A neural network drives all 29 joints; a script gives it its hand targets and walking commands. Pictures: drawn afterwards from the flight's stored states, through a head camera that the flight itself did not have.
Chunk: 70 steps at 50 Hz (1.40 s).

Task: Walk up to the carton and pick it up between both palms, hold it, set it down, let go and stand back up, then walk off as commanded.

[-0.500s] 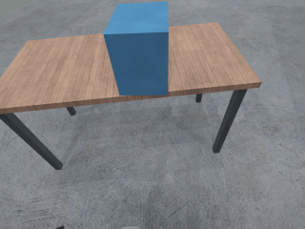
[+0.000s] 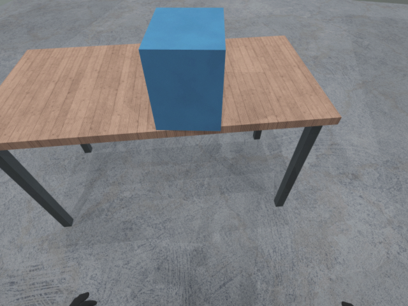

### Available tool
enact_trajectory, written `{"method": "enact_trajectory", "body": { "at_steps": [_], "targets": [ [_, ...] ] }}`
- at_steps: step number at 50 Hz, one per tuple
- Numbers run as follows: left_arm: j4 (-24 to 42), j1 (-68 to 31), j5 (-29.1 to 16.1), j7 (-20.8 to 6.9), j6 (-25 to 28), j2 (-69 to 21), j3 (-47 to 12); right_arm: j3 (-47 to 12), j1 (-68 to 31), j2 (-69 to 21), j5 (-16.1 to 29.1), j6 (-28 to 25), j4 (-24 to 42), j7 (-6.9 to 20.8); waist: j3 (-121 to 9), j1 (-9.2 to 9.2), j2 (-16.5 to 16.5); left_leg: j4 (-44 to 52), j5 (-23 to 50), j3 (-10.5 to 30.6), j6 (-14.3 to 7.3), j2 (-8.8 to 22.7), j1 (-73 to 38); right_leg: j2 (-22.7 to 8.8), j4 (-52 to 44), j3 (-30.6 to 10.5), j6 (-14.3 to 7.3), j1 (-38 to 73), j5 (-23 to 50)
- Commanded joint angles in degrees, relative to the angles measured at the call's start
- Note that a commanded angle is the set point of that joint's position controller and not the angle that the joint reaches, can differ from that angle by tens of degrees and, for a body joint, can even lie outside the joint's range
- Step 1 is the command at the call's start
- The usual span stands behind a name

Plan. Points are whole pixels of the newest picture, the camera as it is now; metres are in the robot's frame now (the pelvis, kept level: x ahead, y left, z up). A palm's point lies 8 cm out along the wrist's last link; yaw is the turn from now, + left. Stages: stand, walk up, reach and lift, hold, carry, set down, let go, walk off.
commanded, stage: stand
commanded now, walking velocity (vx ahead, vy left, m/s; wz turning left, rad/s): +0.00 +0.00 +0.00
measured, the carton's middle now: (189, 70) +0.76 +0.04 +0.05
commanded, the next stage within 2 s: none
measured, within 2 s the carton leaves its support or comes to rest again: neither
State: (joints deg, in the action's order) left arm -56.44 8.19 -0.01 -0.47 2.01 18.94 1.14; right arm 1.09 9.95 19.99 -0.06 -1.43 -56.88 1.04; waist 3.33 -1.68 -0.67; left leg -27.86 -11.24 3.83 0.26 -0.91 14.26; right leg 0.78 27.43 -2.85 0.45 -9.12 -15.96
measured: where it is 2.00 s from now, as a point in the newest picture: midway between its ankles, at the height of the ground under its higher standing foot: outside the picture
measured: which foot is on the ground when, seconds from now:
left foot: down 0.00-1.00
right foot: down 0.00-1.00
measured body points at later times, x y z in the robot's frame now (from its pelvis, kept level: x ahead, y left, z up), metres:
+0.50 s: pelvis +0.00 +0.00 +0.01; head +0.02 +0.00 +0.46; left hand +0.08 +0.30 -0.13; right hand +0.10 -0.29 -0.13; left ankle +0.04 +0.12 -0.74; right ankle -0.01 -0.13 -0.74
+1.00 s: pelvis +0.01 +0.00 +0.01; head +0.03 +0.00 +0.46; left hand +0.09 +0.30 -0.12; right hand +0.08 -0.30 -0.13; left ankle +0.04 +0.12 -0.74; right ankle -0.01 -0.13 -0.74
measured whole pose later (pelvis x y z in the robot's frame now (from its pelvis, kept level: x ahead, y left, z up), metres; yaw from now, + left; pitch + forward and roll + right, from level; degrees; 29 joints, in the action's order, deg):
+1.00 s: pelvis +0.01 +0.00 +0.01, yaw -1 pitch -3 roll +0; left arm -64.9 5.4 0.6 -0.1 1.0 19.5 0.4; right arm 0.2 5.3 19.3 -0.1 -0.8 -65.8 0.2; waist 4.8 -0.2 -0.3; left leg -19.5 -7.9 2.6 0.6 -0.4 9.0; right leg 0.7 20.1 -4.1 0.5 -4.8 -12.7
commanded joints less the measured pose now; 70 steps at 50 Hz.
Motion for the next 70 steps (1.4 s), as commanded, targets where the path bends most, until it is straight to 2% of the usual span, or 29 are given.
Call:
{"method": "enact_trajectory", "body": {
  "at_steps": [1,3,9,11,13,14,16,17,20,21,23,27,28,29,34,39,42,44,47,48,52,56,59,60,61,63,67,68,70],
  "targets": [
    [1.39,-2.65,0.11,0.86,1.29,12.73,2.21,1.96,-3.92,11.55,0.17,-1.88,2.00,-0.96,-3.74,1.29,-1.87,6.57,9.71,5.19,-3.16,7.05,-3.89,-6.49,-6.67,-4.57,-2.44,0.75,11.80],
    [0.20,-3.14,-0.06,0.87,1.19,13.84,2.05,1.85,-4.29,11.41,0.03,-1.67,1.20,-1.18,-5.66,1.31,0.46,6.28,13.25,4.37,-2.48,6.99,-6.38,-6.29,-7.10,-4.13,-1.87,1.65,14.05],
    [-2.95,-4.37,-0.01,0.50,0.68,11.55,0.94,1.31,-5.46,11.62,0.42,-0.97,-1.43,-1.34,-5.86,1.06,-1.22,8.25,10.94,3.75,-2.05,7.18,-8.02,-7.07,-8.90,-4.61,-1.47,3.13,14.17],
    [-3.38,-5.11,0.36,0.75,0.28,13.78,1.53,1.74,-6.82,13.04,0.24,-0.67,-2.34,-1.60,-4.52,1.25,2.08,9.24,9.66,4.01,-1.75,7.33,-7.96,-6.30,-9.47,-3.89,-1.15,1.43,11.68],
    [-3.62,-4.15,0.40,0.41,0.28,12.67,1.15,1.41,-7.13,11.79,0.58,-0.78,-2.74,-1.40,-4.63,1.65,1.71,9.17,9.67,3.94,-1.66,7.41,-8.99,-6.32,-10.10,-4.05,-1.34,1.73,11.01],
    [-4.50,-3.19,0.12,0.45,0.23,13.53,1.42,1.08,-6.87,11.61,0.49,-0.70,-3.02,-1.44,-5.19,2.01,-0.79,8.76,11.26,3.46,-1.63,7.36,-8.42,-6.50,-10.27,-4.33,-1.11,2.68,11.80],
    [-5.33,-4.00,0.31,0.69,0.32,13.28,1.03,1.55,-7.12,12.18,0.34,-0.75,-3.55,-1.31,-3.32,1.56,0.94,11.05,8.19,4.10,-1.56,7.44,-7.69,-6.67,-10.83,-4.40,-1.40,2.28,10.22],
    [-4.56,-4.55,0.17,0.59,0.48,13.01,1.20,1.42,-8.29,12.65,0.34,-0.80,-3.20,-1.24,-4.58,1.95,-1.17,9.73,8.96,3.37,-1.73,7.33,-7.40,-6.72,-10.92,-4.87,-1.00,3.39,11.77],
    [-5.46,-4.02,0.57,0.48,0.39,12.54,0.93,1.23,-7.59,11.89,0.33,-0.45,-4.12,-0.97,-5.34,1.80,0.10,10.32,8.63,3.33,-1.45,7.41,-9.82,-6.92,-11.28,-3.99,-1.08,1.97,10.11],
    [-5.49,-3.68,0.32,0.65,0.17,12.88,0.92,1.19,-9.22,12.58,0.04,-0.60,-4.01,-1.21,-4.51,2.67,1.00,9.86,9.89,3.69,-1.60,7.71,-9.21,-6.78,-11.32,-3.76,-1.00,2.34,11.23],
    [-5.10,-6.18,0.81,0.84,0.20,12.09,0.96,1.49,-8.37,12.39,-0.03,-0.56,-4.16,-1.43,-3.84,1.01,-1.38,11.09,5.01,2.64,-1.08,7.05,-7.90,-7.15,-11.68,-4.88,-1.29,1.63,9.93],
    [-5.91,-4.76,0.31,1.02,-0.06,12.61,0.97,1.28,-9.11,12.20,0.15,-0.43,-4.72,-1.33,-3.95,1.80,1.80,11.73,4.99,4.17,-1.45,7.39,-7.37,-6.53,-12.11,-4.56,-1.06,1.81,7.66],
    [-6.15,-3.36,0.18,0.79,0.00,12.32,0.74,1.36,-8.30,12.67,-0.10,-0.71,-4.14,-1.29,-3.90,1.48,-0.07,11.71,4.72,3.99,-1.43,7.34,-8.47,-6.72,-11.81,-4.22,-1.17,1.70,6.96],
    [-6.05,-4.63,0.42,0.90,0.32,13.20,1.13,1.51,-8.89,12.74,-0.20,-0.69,-4.52,-1.44,-2.45,1.98,1.93,11.24,5.65,3.96,-1.44,7.54,-7.47,-6.61,-12.14,-4.10,-1.36,0.97,7.72],
    [-5.96,-3.90,0.57,0.75,0.03,12.51,1.01,1.14,-8.29,12.19,0.14,-0.47,-5.05,-1.42,-3.30,2.02,-0.82,11.77,2.87,4.41,-1.54,7.45,-6.08,-6.73,-11.76,-4.90,-1.28,2.51,6.81],
    [-5.23,-4.60,0.56,1.00,0.10,14.43,1.54,0.93,-7.74,10.69,-0.01,-0.57,-4.92,-1.14,-5.45,1.68,1.12,11.12,7.84,3.25,-1.44,7.40,-9.09,-7.14,-11.43,-4.47,-1.40,2.43,10.18],
    [-5.78,-4.62,0.25,0.68,0.20,14.54,1.69,1.36,-6.41,12.54,-0.04,-0.23,-5.92,-1.19,-4.05,1.44,1.24,12.35,6.10,4.11,-1.40,7.40,-6.90,-6.61,-11.58,-4.55,-1.17,2.77,8.67],
    [-5.96,-2.94,0.06,1.12,0.18,13.87,1.40,1.37,-6.90,12.68,-0.13,-0.49,-5.65,-1.20,-2.95,2.18,-1.31,11.50,6.57,3.78,-1.38,7.05,-6.84,-6.81,-11.85,-5.08,-1.49,2.78,9.81],
    [-4.83,-5.57,0.72,1.08,0.16,14.29,1.81,0.80,-6.66,10.98,-0.17,-0.34,-5.61,-1.54,-4.97,1.19,0.93,11.99,8.39,3.06,-1.17,7.43,-8.77,-6.86,-11.07,-4.45,-1.57,2.52,9.67],
    [-5.06,-3.78,0.57,0.99,-0.09,13.13,1.26,1.25,-6.91,13.41,0.33,-0.25,-5.60,-1.39,-5.90,1.94,-1.78,11.30,7.23,3.90,-1.25,7.41,-8.86,-6.80,-11.22,-4.39,-1.29,3.09,10.68],
    [-5.05,-4.88,0.31,1.12,0.11,13.42,1.03,0.66,-6.06,10.89,0.29,-0.22,-5.68,-1.15,-4.79,1.69,2.96,11.10,8.80,3.97,-1.38,7.80,-8.17,-6.78,-11.85,-4.41,-1.52,2.80,10.15],
    [-4.58,-4.34,0.50,1.14,-0.01,12.73,0.90,1.10,-6.18,12.57,0.18,-0.30,-5.49,-1.40,-4.33,1.41,-1.46,10.70,10.01,2.66,-1.07,7.31,-8.57,-7.04,-11.38,-4.76,-1.00,2.92,13.95],
    [-5.14,-3.67,0.33,1.34,-0.05,14.09,1.26,1.10,-6.71,11.95,0.05,-0.16,-5.41,-1.74,-6.21,1.91,2.32,10.79,11.81,2.86,-1.32,7.76,-10.45,-6.98,-10.98,-4.27,-1.15,4.17,13.86],
    [-4.97,-3.31,0.00,1.19,0.08,13.17,0.88,1.22,-7.71,13.44,0.14,-0.20,-5.44,-1.59,-6.11,1.99,1.08,10.75,10.39,3.02,-1.43,7.78,-9.97,-6.92,-11.32,-4.97,-1.22,4.00,12.97],
    [-5.32,-3.39,0.19,1.21,0.01,13.82,1.15,1.35,-6.66,11.57,0.27,-0.28,-5.08,-1.50,-5.35,1.46,2.75,10.47,10.62,3.29,-1.48,7.78,-9.58,-7.11,-12.20,-3.91,-1.06,4.22,13.80],
    [-4.98,-4.28,0.60,1.50,-0.03,13.60,1.20,1.58,-6.26,12.72,0.17,-0.28,-5.72,-1.59,-4.13,0.90,0.46,10.81,11.69,3.21,-1.22,7.55,-11.10,-7.06,-12.14,-4.52,-1.19,2.29,14.34],
    [-4.56,-5.24,0.59,1.46,0.30,13.52,1.12,1.44,-6.04,11.60,-0.08,-0.11,-5.06,-1.39,-4.17,0.51,2.08,10.94,11.29,2.91,-1.07,7.42,-10.96,-6.66,-12.20,-4.15,-1.20,2.21,13.41],
    [-3.88,-4.94,0.31,1.10,0.36,12.57,1.00,1.34,-7.48,11.54,-0.22,-0.22,-5.05,-1.51,-5.38,1.95,-1.07,10.70,11.96,2.76,-1.26,7.42,-9.97,-7.15,-12.22,-4.89,-1.15,4.44,14.65],
    [-4.48,-4.21,0.40,1.22,0.36,12.38,1.09,1.59,-8.53,12.79,-0.29,-0.34,-4.45,-1.63,-4.99,2.12,-1.31,10.38,13.62,2.38,-1.16,7.58,-9.45,-7.29,-11.80,-4.32,-1.48,4.65,15.93]
  ]
}}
